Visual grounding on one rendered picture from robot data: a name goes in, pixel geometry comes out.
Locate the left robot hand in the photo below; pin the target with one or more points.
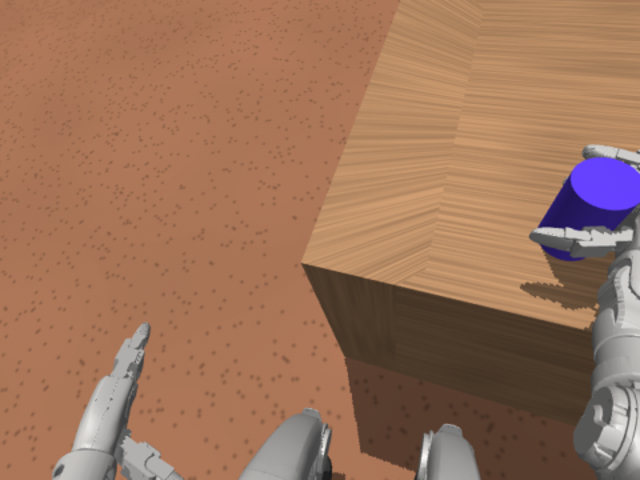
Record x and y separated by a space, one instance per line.
104 422

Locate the right robot hand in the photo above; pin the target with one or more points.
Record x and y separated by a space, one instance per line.
597 241

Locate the left robot arm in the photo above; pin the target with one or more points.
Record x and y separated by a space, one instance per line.
87 464

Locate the right robot arm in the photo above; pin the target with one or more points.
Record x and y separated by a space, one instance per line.
607 436

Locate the can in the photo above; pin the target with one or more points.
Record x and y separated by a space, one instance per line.
599 192

